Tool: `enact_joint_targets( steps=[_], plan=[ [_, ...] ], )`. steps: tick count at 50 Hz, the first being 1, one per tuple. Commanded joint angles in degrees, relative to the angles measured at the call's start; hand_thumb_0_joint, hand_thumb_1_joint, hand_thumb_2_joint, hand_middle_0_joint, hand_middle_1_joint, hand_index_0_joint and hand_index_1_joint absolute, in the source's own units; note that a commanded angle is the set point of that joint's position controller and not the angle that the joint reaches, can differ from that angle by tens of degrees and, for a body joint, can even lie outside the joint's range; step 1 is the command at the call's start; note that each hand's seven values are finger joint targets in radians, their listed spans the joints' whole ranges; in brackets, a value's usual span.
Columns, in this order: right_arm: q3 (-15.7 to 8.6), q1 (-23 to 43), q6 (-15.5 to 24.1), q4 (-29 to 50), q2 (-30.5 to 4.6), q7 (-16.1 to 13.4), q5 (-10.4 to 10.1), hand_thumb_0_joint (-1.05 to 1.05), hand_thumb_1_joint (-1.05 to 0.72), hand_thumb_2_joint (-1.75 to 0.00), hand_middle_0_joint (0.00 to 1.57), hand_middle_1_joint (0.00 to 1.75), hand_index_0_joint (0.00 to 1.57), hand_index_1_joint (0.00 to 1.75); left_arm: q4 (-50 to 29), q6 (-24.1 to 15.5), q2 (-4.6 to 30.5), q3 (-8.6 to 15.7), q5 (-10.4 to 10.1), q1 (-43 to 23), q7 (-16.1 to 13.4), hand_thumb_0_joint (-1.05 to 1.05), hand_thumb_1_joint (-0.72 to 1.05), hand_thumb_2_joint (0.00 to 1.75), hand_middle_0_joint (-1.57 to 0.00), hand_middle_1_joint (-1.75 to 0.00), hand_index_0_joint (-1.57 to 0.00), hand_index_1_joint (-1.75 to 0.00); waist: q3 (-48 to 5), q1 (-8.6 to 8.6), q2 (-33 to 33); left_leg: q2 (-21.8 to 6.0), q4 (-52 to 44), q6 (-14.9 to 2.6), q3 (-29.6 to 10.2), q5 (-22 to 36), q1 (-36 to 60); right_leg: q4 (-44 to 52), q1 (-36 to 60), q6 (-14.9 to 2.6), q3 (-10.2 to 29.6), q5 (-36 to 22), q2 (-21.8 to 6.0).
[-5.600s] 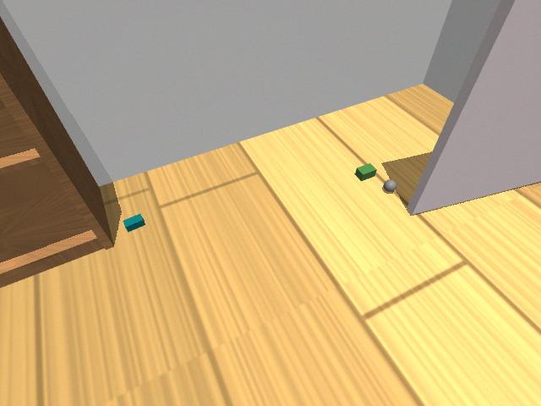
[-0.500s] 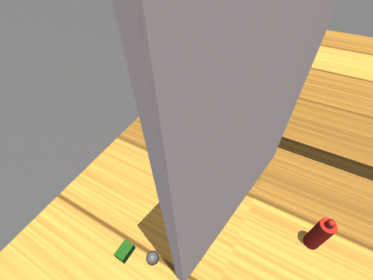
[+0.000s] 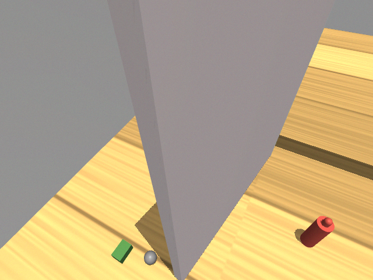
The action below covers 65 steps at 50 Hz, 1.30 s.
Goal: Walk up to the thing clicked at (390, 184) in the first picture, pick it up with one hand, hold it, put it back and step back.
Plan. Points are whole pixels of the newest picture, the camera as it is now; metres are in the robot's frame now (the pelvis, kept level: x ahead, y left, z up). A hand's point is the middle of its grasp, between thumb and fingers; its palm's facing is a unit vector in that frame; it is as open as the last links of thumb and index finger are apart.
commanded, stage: stand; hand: left
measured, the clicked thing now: (150, 257) +0.38 +0.22 -0.75
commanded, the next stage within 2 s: none
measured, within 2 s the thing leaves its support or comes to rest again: neither
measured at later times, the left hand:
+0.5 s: hand out of the picture +0.07 +0.25 -0.16, palm faces -0.02 -0.94 -0.34, open 7.3 cm
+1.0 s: hand out of the picture +0.07 +0.25 -0.16, palm faces -0.02 -0.94 -0.34, open 7.3 cm
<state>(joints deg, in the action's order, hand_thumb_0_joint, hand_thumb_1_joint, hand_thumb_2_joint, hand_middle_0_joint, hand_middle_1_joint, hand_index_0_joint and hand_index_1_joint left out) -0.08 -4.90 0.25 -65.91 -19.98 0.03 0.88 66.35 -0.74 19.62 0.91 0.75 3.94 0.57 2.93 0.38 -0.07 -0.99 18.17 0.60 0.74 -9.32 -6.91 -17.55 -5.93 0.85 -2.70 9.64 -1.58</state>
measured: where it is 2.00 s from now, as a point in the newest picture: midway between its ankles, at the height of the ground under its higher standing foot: outside the picture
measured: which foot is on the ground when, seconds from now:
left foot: down 0.00-1.00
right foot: down 0.00-1.00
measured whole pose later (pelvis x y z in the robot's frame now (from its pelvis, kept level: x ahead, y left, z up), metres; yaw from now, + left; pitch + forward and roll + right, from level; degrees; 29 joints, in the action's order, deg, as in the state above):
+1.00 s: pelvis +0.00 -0.01 +0.00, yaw +0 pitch -2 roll +0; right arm 0.2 -6.1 0.2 -65.1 -20.3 0.3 0.9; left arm 65.0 -0.7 20.1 0.2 0.7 6.3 0.7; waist 2.7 0.0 0.2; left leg -1.4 17.8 1.2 0.4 -9.1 -6.6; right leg -18.1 -6.0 0.2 -3.0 10.1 -1.1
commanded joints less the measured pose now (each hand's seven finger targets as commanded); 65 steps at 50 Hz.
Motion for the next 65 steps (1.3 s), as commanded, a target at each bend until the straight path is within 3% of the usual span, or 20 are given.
enact_joint_targets(
  steps=[1, 8, 10, 19, 31, 39, 48, 65],
  plan=[
    [-2.02, 3.02, 1.61, 3.45, -12.28, -0.45, -0.35, 0.00, -0.90, -0.90, 0.20, 0.30, 0.20, 0.30, -3.64, -1.10, 11.99, 1.66, -0.24, -1.48, -0.90, 0.00, 0.90, 0.90, -0.20, -0.30, -0.20, -0.30, -6.38, -0.38, 0.81, -7.05, -2.51, -1.11, -5.32, 9.75, 1.68, 2.33, 1.92, -1.18, 5.24, -8.32, -6.82],
    [-1.90, 2.98, 1.64, 3.49, -12.20, -0.45, -0.25, 0.00, -0.90, -0.90, 0.20, 0.30, 0.20, 0.30, -4.06, -0.89, 12.20, 1.54, -0.25, -1.51, -0.89, 0.00, 0.90, 0.90, -0.20, -0.30, -0.20, -0.30, -5.72, -0.40, 0.69, -7.04, -3.23, -0.89, -5.23, 9.09, 1.41, 2.02, 1.30, -1.33, 5.36, -7.18, -6.72],
    [-1.96, 3.13, 1.55, 3.41, -12.28, -0.41, -0.35, 0.00, -0.90, -0.90, 0.20, 0.30, 0.20, 0.30, -3.96, -0.89, 12.12, 1.44, -0.31, -1.50, -0.92, 0.00, 0.90, 0.90, -0.20, -0.30, -0.20, -0.30, -4.54, -0.45, 0.57, -6.90, -3.51, -0.84, -5.48, 6.22, 1.01, 2.71, 0.24, -1.24, 5.36, -3.79, -6.48],
    [-1.96, 2.04, 1.49, 3.34, -12.19, -0.24, -0.21, 0.00, -0.90, -0.90, 0.20, 0.30, 0.20, 0.30, -4.31, -1.07, 12.74, 1.45, -0.37, -1.12, -0.90, 0.00, 0.90, 0.90, -0.20, -0.30, -0.20, -0.30, -5.00, -0.22, 0.38, -6.79, -3.15, -1.15, -5.35, 6.61, 0.79, 2.70, 1.08, -1.49, 5.81, -5.27, -6.93],
    [-1.79, 1.56, 1.34, 3.49, -12.08, -0.17, -0.35, 0.00, -0.90, -0.90, 0.20, 0.30, 0.20, 0.30, -4.22, -0.98, 12.69, 1.35, -0.18, 0.03, -0.82, 0.00, 0.90, 0.90, -0.20, -0.30, -0.20, -0.30, -3.72, -0.30, 0.61, -6.43, -3.75, -0.97, -5.72, 3.06, -0.15, 3.09, -0.14, -1.48, 5.58, -1.75, -6.51],
    [-1.94, 1.69, 1.46, 3.72, -12.53, -0.29, -0.24, 0.00, -0.90, -0.90, 0.20, 0.30, 0.20, 0.30, -4.55, -1.08, 12.67, 1.36, -0.22, 0.44, -0.85, 0.00, 0.90, 0.90, -0.20, -0.30, -0.20, -0.30, -4.86, -0.52, 0.30, -6.79, -2.54, -1.21, -5.58, 6.69, 1.62, 2.82, -0.05, -1.66, 5.79, -4.85, -6.78],
    [-1.81, 1.36, 1.32, 3.77, -12.38, -0.30, -0.31, 0.00, -0.90, -0.90, 0.20, 0.30, 0.20, 0.30, -4.61, -0.97, 12.86, 1.37, -0.30, 0.65, -0.87, 0.00, 0.90, 0.90, -0.20, -0.30, -0.20, -0.30, -3.75, -0.58, 0.50, -6.73, -3.08, -1.02, -5.67, 4.90, 0.58, 2.95, -0.04, -1.76, 5.82, -3.41, -6.66],
    [-1.77, 1.38, 1.45, 4.22, -12.42, -0.40, -0.27, 0.00, -0.90, -0.90, 0.20, 0.30, 0.20, 0.30, -4.91, -0.99, 13.00, 1.51, -0.21, 0.64, -0.91, 0.00, 0.90, 0.90, -0.20, -0.30, -0.20, -0.30, -5.16, -0.60, 0.33, -6.90, -2.50, -1.02, -5.36, 7.77, 1.78, 2.21, 0.75, -1.87, 5.79, -6.87, -6.65]
  ],
)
